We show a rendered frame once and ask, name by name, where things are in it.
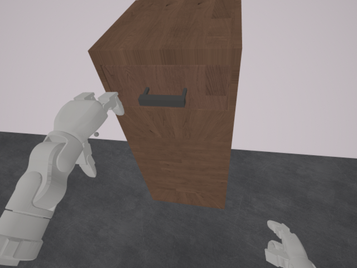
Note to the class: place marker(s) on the handle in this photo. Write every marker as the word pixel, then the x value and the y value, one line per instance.
pixel 146 99

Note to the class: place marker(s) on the right robot hand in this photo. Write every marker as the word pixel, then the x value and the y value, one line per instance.
pixel 279 254

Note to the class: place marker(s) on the left robot hand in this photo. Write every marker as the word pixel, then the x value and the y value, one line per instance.
pixel 82 117

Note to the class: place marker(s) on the robot right forearm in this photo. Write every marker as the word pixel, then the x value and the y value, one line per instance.
pixel 300 262

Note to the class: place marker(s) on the cabinet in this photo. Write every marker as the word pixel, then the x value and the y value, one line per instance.
pixel 182 153

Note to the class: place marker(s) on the drawer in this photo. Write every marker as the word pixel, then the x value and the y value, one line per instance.
pixel 207 85

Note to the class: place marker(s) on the robot left forearm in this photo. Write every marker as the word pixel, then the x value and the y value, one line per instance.
pixel 36 196

